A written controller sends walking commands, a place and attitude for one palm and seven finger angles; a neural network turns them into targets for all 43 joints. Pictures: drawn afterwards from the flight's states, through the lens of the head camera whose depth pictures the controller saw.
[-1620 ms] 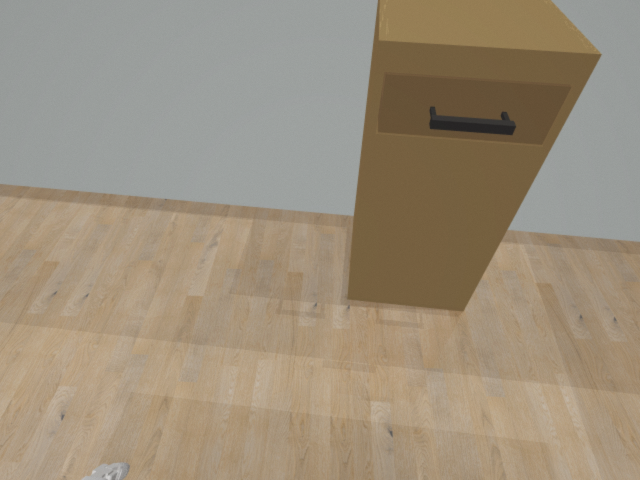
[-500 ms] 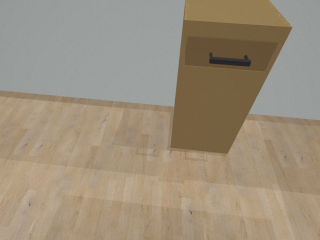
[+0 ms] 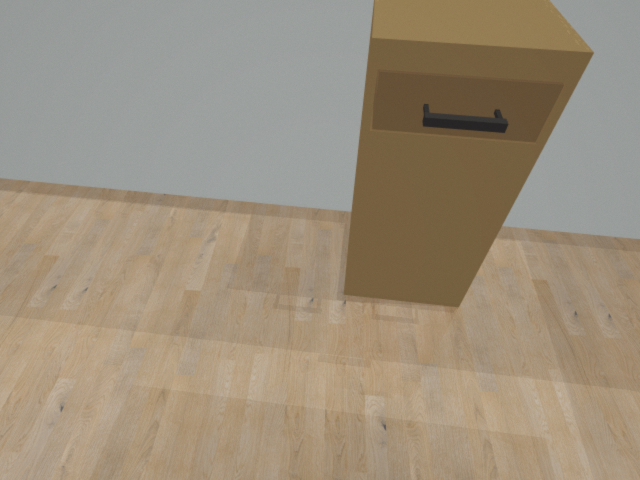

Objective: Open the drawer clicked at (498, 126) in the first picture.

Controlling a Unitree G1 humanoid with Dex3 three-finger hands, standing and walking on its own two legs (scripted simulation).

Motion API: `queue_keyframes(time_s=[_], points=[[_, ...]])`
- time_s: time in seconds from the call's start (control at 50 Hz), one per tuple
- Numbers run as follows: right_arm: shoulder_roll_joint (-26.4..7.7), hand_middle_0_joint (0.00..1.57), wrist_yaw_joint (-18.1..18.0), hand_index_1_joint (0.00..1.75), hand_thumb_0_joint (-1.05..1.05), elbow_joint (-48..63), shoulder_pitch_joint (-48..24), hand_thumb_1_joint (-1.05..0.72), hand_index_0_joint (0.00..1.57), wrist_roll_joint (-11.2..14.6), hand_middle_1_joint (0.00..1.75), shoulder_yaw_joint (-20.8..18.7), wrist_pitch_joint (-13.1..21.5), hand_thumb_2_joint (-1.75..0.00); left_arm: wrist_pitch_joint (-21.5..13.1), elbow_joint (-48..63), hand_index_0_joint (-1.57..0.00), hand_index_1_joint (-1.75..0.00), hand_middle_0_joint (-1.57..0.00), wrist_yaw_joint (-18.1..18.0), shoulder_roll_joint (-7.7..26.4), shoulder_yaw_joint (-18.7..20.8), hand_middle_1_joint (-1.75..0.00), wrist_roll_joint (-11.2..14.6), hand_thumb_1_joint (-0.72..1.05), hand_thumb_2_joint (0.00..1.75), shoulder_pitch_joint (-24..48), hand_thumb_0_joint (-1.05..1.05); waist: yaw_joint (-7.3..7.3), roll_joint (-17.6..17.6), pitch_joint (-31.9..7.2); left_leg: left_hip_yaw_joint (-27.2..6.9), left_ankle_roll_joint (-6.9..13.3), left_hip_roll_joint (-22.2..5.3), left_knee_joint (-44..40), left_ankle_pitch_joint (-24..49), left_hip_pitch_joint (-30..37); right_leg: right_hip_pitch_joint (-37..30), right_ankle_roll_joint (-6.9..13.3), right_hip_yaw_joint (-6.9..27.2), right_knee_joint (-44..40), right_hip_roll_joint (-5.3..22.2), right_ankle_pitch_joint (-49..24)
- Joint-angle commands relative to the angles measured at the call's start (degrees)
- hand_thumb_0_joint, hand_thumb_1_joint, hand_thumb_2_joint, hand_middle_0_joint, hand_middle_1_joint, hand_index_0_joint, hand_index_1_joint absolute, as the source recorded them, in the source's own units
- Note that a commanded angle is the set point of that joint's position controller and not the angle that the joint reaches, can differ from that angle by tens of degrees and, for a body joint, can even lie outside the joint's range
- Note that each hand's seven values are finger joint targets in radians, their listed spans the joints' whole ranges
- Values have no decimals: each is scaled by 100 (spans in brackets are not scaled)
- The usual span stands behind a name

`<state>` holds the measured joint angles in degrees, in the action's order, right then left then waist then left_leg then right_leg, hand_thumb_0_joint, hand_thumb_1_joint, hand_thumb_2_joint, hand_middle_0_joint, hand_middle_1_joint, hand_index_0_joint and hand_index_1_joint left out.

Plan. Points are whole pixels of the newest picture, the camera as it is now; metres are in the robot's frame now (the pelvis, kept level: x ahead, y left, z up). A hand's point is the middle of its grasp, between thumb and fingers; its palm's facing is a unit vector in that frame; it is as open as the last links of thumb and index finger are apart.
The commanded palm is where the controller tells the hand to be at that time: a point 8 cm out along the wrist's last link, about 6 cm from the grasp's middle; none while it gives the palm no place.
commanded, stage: walk to a spot facing it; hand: left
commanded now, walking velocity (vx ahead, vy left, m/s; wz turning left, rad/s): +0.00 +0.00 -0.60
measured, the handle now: (463, 116) +0.84 -0.26 +0.02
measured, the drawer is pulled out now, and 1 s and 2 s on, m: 0.00 0.00 0.00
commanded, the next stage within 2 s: none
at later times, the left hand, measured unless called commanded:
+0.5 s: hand out of the picture +0.05 +0.15 -0.17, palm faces -0.18 -0.95 -0.27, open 7.4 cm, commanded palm none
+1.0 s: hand out of the picture +0.14 +0.20 -0.18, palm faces -0.44 -0.87 -0.22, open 7.4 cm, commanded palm none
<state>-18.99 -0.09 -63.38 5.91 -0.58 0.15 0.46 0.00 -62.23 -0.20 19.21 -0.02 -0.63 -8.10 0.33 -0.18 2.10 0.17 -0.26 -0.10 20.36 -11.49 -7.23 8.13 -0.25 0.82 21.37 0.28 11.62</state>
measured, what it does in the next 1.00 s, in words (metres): steps on the spot, turning right: left foot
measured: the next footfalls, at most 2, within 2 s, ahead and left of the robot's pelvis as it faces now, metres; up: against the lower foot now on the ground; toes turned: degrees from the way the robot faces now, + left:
left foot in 0.92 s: +0.05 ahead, +0.11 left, +0.00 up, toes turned -31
right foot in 1.48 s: -0.12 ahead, -0.07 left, +0.00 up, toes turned -56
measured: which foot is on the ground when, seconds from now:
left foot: down 0.00-0.32, up 0.34-0.90, down 0.92-1.00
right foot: down 0.00-0.92, up 0.94-1.00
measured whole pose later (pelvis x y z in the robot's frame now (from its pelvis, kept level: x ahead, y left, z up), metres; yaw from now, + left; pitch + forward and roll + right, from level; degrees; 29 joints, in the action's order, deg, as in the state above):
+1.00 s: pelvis -0.03 +0.04 -0.01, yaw -31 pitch +1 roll -1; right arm -11.2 -1.8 -50.8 8.8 -0.6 -1.5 -0.9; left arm 4.3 -52.4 0.5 16.5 5.8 -1.6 -12.8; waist 1.4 -3.9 2.1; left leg 0.9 1.9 0.2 28.8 -16.1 -13.4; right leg 28.5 -2.6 9.2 49.2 -7.8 21.4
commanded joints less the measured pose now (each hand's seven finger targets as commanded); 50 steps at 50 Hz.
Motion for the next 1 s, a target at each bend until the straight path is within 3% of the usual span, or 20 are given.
queue_keyframes(time_s=[0.0,0.12,0.18,0.22,0.26,0.28,0.3,0.32,0.34,0.36,0.42,0.5,0.72,0.82,0.86,0.88,0.9,0.92,0.94,0.98], points=[[-526,20,-121,30,0,324,199,-90,20,-1,30,-157,21,-90,55,387,-20,-30,-20,-73,599,147,-30,-7,90,90,-98,0,-65,-26,-333,-199,38,-731,110,933,114,288,153,679,81,614,-1413],[-755,20,-194,30,0,764,244,-90,20,-25,30,-391,-85,-90,208,830,-20,-30,-20,2,488,291,-30,-35,90,90,-245,0,-59,482,-265,-352,329,-1288,152,840,124,1156,71,483,1282,144,-967],[-755,20,-191,30,0,935,229,-90,20,-30,30,-467,-44,-90,270,1027,-20,-30,-20,36,277,349,-30,-38,90,90,-280,0,-47,1121,-261,-677,996,-2077,-112,1863,57,1569,-63,61,2896,-14,1647],[-698,20,-194,30,0,1084,-3,-90,20,-57,30,-499,-42,-90,285,1095,-20,-30,-20,60,203,400,-30,-30,90,90,-452,0,101,1075,-205,-344,972,-2137,165,2058,-297,1254,-16,128,2803,230,1764],[-688,20,-176,30,0,1185,-246,-90,20,-59,30,-537,-78,-90,230,979,-20,-30,-20,104,173,447,-30,-66,90,90,-1067,0,402,691,-394,257,492,-1745,1106,1444,-659,438,-25,-136,1618,191,631],[-510,20,-157,30,0,1232,-270,-90,20,-24,30,-534,-137,-90,164,907,-20,-30,-20,86,395,526,-30,-98,90,90,-1395,0,573,-198,-385,677,56,-1182,2273,297,-1152,21,34,361,518,479,-526],[25,20,-124,30,0,1431,-52,-90,20,0,30,-438,-164,-90,63,955,-20,-30,-20,-17,1040,625,-30,-163,90,90,-1425,0,448,-2199,-218,803,-339,-192,3820,-2180,-2613,-241,456,2824,-360,1841,-1972],[-136,20,-151,30,0,1481,-156,-90,20,2,30,-454,-203,-90,93,1010,-20,-30,-20,-80,990,612,-30,-53,90,90,-1495,0,475,-1657,-250,-34,-257,-202,4336,-2276,-2462,145,880,3073,-562,2076,-2202],[-155,20,-135,30,0,1395,-36,-90,20,10,30,-496,-222,-90,114,1108,-20,-30,-20,-90,841,604,-30,-46,90,90,-1166,0,274,-1216,-201,-215,-212,-361,4543,-1781,-2420,310,1037,2660,-603,1829,-1048],[-142,20,-118,30,0,1347,-78,-90,20,-1,30,-508,-210,-90,109,1209,-20,-30,-20,-97,720,624,-30,-47,90,90,-868,0,212,-1143,-100,-191,-217,-408,4636,-1526,-2513,486,927,2718,-615,1597,-610],[-99,20,-106,30,0,1224,24,-90,20,-37,30,-504,-195,-90,37,1281,-20,-30,-20,-68,383,546,-30,-12,90,90,-727,0,96,-564,-261,-235,-328,-415,4567,-796,-2438,312,843,2169,-417,1147,-1026],[-12,20,-142,30,0,1201,105,-90,20,-41,30,-500,-226,-90,30,1218,-20,-30,-20,-62,370,592,-30,-7,90,90,-968,0,135,-494,-582,-248,-415,-337,4412,-629,-2592,-203,687,2100,-321,959,-1190],[-16,20,-194,30,0,1511,-198,-90,20,-5,30,-465,-167,-90,120,1251,-20,-30,-20,-42,466,652,-30,-79,90,90,-1021,0,287,-726,-558,-286,-358,-147,3037,-1155,-2106,-6,1048,2888,-333,875,-984],[-4,20,-215,30,0,1522,259,-90,20,74,30,-466,-97,-90,191,1416,-20,-30,-20,-34,611,678,-30,-97,90,90,-618,0,104,-851,-715,-254,-152,97,1659,-1166,-1094,445,913,3140,-265,702,-1040],[-52,20,-251,30,0,1398,784,-90,20,96,30,-474,-19,-90,212,1500,-20,-30,-20,-35,545,665,-30,-65,90,90,-345,0,-164,-804,-839,-212,-60,62,378,-465,124,1146,527,2864,88,365,-805],[-295,20,-293,30,0,1364,1082,-90,20,79,30,-508,46,-90,220,1593,-20,-30,-20,-13,346,637,-30,-32,90,90,-269,0,-341,-221,-974,-808,152,-573,-250,-566,931,1918,240,2321,700,-120,-21],[-802,20,-294,30,0,1482,871,-90,20,-3,30,-601,57,-90,226,1669,-20,-30,-20,68,-5,584,-30,13,90,90,-413,0,-222,1541,-725,-2350,470,-2048,-902,-845,1207,3079,-66,1209,2096,-891,1565],[-903,20,-279,30,0,1618,573,-90,20,-1,30,-603,-2,-90,228,1661,-20,-30,-20,64,204,665,-30,-81,90,90,-264,0,-191,1329,-309,-2606,827,-2768,-904,-522,163,3027,-281,686,3367,-549,1936],[-507,20,-262,30,0,1710,173,-90,20,-30,30,-490,-13,-90,272,1516,-20,-30,-20,83,389,740,-30,-140,90,90,-453,0,49,881,-128,-2117,839,-2370,-915,-519,-583,2636,-364,726,4143,-373,1454],[-242,20,-274,30,0,1832,-236,-90,20,-57,30,-383,32,-90,326,1334,-20,-30,-20,183,302,777,-30,-162,90,90,-738,0,321,784,-10,-1089,739,-1737,-695,-37,-1021,2379,-388,517,5088,-288,986]])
